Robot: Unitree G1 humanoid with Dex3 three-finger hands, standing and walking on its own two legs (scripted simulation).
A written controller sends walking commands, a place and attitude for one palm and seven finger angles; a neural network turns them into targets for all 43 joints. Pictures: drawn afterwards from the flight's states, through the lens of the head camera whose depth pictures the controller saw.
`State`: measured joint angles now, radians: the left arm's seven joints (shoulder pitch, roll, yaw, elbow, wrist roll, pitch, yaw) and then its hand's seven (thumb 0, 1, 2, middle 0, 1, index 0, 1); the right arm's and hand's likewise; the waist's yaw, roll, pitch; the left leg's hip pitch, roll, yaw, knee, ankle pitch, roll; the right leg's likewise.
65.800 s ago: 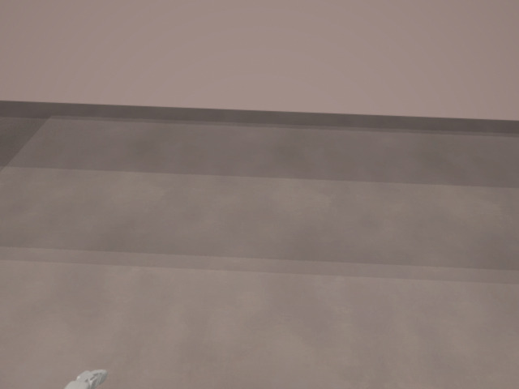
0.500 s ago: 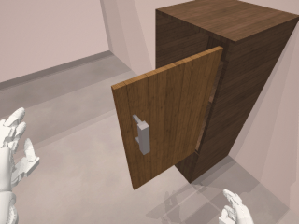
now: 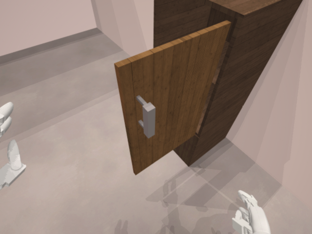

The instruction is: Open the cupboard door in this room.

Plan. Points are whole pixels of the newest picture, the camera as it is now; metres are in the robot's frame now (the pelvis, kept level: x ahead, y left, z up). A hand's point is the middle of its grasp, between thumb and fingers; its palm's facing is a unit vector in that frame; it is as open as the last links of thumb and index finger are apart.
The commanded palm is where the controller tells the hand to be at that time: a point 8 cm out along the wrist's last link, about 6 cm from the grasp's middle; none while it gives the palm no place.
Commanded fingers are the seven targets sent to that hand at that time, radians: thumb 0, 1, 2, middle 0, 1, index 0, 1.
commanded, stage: step back with the hand held close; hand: left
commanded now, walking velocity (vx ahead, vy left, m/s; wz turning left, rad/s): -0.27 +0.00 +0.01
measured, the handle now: (144, 116) +0.41 +0.07 +0.06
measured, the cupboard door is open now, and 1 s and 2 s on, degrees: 89 89 89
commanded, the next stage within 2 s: stop stepping back and stand still in 0.62 s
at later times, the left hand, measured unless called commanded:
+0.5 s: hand out of the picture +0.12 +0.28 +0.18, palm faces +0.47 -0.74 -0.48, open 7.4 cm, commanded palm +0.04 +0.31 +0.18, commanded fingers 0.00 0.90 0.90 -0.20 -0.30 -0.20 -0.30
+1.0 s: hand out of the picture +0.03 +0.24 +0.16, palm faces +0.36 -0.78 -0.51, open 7.4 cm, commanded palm -0.04 +0.28 +0.18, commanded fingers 0.00 0.90 0.90 -0.20 -0.30 -0.20 -0.30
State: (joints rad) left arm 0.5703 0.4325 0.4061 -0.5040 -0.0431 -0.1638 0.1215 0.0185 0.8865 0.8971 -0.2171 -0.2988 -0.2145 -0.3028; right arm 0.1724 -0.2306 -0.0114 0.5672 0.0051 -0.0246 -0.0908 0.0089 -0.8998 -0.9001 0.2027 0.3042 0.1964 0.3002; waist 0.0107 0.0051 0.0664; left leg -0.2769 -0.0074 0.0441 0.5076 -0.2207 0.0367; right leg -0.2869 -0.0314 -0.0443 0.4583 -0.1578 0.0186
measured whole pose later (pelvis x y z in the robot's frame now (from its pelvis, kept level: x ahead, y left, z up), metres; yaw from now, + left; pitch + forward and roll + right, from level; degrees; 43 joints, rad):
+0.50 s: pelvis -0.09 +0.00 -0.01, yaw +3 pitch +0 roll -4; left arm 0.51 0.47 0.48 -0.55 -0.02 -0.23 0.17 0.02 0.89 0.90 -0.22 -0.30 -0.21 -0.30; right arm 0.25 -0.18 0.00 0.62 -0.01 -0.11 -0.08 0.01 -0.90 -0.90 0.20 0.30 0.20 0.30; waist -0.02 0.01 0.04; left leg -0.46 0.02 -0.03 0.55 -0.10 0.05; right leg -0.39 0.07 -0.01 0.96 -0.45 0.01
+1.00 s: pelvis -0.18 -0.02 -0.01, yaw +0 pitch +0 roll -1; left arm 0.58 0.47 0.44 -0.47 -0.06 -0.17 0.13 0.02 0.89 0.90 -0.22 -0.30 -0.21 -0.30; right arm 0.21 -0.24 0.00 0.58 -0.01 -0.11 -0.08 0.01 -0.90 -0.90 0.20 0.30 0.20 0.30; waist -0.04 -0.01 -0.01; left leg -0.44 -0.02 0.01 0.54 -0.17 0.02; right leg -0.16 0.03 -0.06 0.52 -0.35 -0.03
